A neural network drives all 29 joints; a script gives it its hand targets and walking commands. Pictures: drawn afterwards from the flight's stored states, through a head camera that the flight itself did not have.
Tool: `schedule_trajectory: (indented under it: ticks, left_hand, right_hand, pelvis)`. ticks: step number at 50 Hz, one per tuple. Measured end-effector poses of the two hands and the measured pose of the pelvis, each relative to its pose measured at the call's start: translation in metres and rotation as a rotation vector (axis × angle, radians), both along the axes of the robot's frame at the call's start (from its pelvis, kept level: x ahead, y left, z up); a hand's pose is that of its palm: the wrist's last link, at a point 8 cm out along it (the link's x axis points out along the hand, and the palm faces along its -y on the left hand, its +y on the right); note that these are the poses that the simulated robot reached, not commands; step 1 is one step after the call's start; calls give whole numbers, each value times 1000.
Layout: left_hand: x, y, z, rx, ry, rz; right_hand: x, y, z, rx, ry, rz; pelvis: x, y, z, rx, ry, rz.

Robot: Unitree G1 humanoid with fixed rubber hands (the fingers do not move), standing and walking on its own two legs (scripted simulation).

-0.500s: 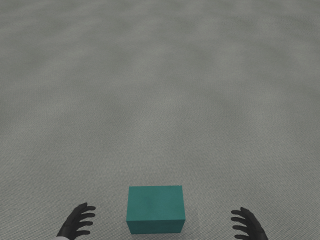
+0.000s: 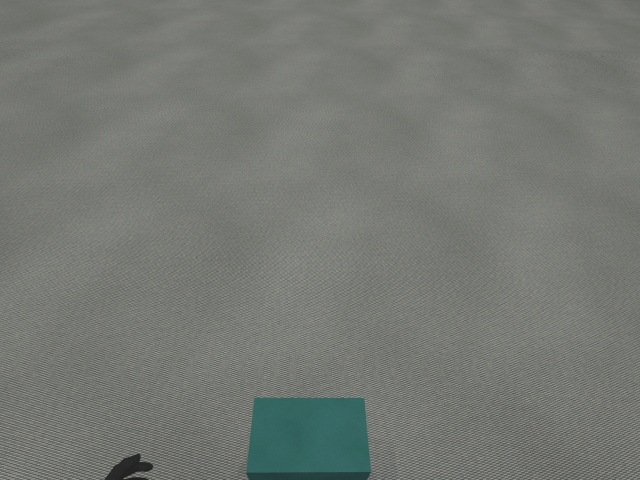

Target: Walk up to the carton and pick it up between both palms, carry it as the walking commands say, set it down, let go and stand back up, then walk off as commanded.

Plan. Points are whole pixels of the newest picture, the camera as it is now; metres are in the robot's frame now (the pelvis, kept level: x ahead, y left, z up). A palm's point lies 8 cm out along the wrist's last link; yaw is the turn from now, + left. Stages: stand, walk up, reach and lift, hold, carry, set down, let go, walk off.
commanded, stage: stand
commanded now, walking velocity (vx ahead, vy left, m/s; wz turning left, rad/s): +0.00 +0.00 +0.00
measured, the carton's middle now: (308, 449) +0.37 +0.02 -0.64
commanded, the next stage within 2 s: walk off in 1.62 s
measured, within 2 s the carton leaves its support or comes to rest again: neither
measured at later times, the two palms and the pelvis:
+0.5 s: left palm out of the picture +0.06 +0.27 -0.12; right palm out of the picture +0.06 -0.27 -0.12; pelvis +0.02 -0.01 -0.01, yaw +1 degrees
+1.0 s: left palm out of the picture -0.02 +0.23 -0.13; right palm out of the picture -0.02 -0.26 -0.14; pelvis +0.00 -0.02 +0.00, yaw +1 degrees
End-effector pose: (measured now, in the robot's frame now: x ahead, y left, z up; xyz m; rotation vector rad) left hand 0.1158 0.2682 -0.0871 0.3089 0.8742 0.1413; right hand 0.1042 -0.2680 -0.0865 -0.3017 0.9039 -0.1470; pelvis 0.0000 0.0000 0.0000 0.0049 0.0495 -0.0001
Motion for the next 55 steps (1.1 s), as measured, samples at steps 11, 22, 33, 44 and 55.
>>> schedule_trajectory:
  ticks: [11,22,33,44,55]
  left_hand:
    - [9,0,-12,4,50,42]
    - [-38,0,-31,2,211,94]
    - [-85,-6,-39,-8,335,129]
    - [-121,-24,-45,-34,428,149]
    - [-150,-45,-49,-66,495,166]
  right_hand:
    - [0,-2,-20,9,73,-40]
    - [-36,-4,-34,6,207,-63]
    - [-74,-1,-42,21,317,-66]
    - [-110,5,-50,52,417,-75]
    - [-134,9,-55,77,483,-79]
  pelvis:
    - [27,-2,-6,-5,8,5]
    - [24,-5,-7,-4,-8,12]
    - [13,-9,-4,-4,-34,20]
    - [2,-15,-1,-4,-55,25]
    - [-7,-23,1,-4,-69,29]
